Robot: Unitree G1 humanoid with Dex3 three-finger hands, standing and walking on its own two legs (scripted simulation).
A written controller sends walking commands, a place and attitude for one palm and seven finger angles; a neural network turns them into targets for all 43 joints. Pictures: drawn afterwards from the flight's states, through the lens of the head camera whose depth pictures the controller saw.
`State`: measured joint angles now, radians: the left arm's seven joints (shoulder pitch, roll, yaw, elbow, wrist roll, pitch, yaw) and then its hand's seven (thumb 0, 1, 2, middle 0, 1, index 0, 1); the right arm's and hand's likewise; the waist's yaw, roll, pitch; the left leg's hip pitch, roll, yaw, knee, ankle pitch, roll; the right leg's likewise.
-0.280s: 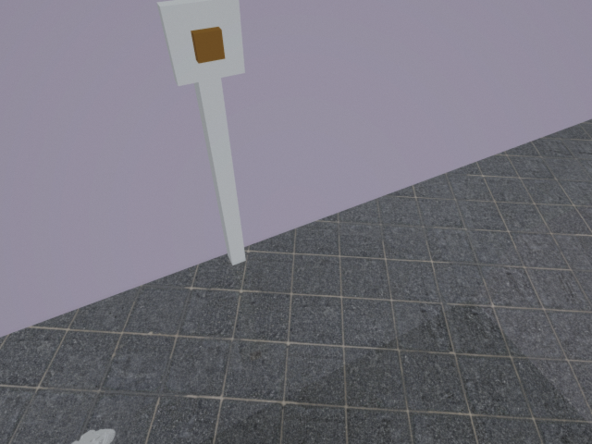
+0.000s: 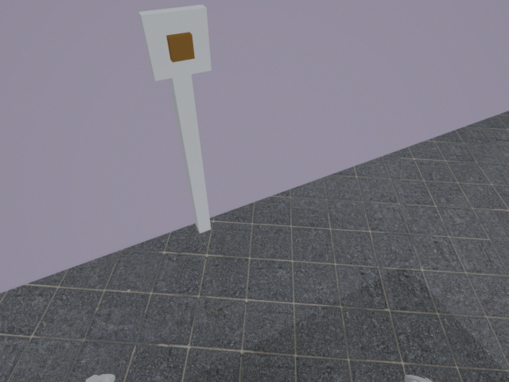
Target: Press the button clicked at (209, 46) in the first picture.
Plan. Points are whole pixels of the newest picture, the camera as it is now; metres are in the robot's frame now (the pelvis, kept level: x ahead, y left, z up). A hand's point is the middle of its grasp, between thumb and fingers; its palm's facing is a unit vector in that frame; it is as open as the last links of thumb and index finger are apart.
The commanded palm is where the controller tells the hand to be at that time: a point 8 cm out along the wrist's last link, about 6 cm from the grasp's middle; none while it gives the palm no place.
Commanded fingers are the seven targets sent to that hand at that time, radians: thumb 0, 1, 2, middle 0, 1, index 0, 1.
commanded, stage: stand and wait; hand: left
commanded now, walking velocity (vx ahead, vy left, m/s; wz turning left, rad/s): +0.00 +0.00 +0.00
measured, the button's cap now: (180, 46) +0.90 +0.27 +0.13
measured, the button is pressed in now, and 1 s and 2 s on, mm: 0 0 0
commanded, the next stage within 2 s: look at it before walking up in 0.56 s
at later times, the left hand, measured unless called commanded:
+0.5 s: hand out of the picture +0.06 +0.24 -0.15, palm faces -0.02 -0.94 -0.34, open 7.4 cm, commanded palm none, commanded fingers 0.00 0.90 0.90 -0.20 -0.30 -0.20 -0.30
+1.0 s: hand out of the picture +0.06 +0.23 -0.15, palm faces -0.02 -0.95 -0.32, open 7.4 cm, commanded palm none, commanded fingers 0.00 0.90 0.90 -0.20 -0.30 -0.20 -0.30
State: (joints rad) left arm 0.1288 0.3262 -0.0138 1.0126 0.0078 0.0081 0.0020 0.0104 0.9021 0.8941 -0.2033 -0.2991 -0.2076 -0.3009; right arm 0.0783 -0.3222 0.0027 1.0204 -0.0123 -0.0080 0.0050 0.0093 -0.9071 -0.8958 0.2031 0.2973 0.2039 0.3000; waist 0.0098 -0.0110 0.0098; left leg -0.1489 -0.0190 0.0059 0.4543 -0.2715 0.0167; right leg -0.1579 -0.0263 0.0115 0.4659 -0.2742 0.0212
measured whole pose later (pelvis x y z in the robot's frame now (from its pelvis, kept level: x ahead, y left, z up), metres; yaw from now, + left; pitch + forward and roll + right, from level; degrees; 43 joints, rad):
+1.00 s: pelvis -0.02 -0.01 +0.01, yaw +0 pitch -2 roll +0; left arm 0.13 0.34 -0.01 1.08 0.01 0.00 0.00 0.01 0.90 0.89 -0.20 -0.30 -0.21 -0.30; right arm 0.11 -0.34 0.00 1.12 -0.01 -0.01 0.01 0.01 -0.91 -0.90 0.20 0.30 0.20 0.30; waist 0.00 -0.01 0.03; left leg -0.14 0.01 0.00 0.38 -0.21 -0.01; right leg -0.15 0.00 0.01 0.39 -0.21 0.00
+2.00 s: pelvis +0.00 -0.02 +0.00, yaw -19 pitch +2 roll +0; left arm 0.37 0.20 0.06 0.96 0.02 0.00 -0.02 0.01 0.90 0.89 -0.20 -0.30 -0.21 -0.30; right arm 0.16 -0.24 -0.07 0.94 -0.02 0.02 0.01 0.01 -0.91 -0.90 0.20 0.30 0.20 0.30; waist 0.06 -0.02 -0.01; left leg -0.40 0.04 0.02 0.81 -0.38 -0.05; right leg -0.25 0.08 0.16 0.41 -0.20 -0.04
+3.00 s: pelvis +0.31 -0.15 -0.01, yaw -54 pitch +0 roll +0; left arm 0.30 0.23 0.08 0.96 0.02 -0.01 -0.01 0.01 0.91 0.89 -0.20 -0.30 -0.21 -0.30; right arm 0.08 -0.18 -0.04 0.88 -0.01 -0.03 0.01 0.01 -0.91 -0.90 0.20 0.30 0.20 0.30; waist 0.06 -0.01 0.03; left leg -0.45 0.10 0.06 0.66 -0.26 -0.08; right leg -0.22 0.07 0.08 0.57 -0.35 -0.04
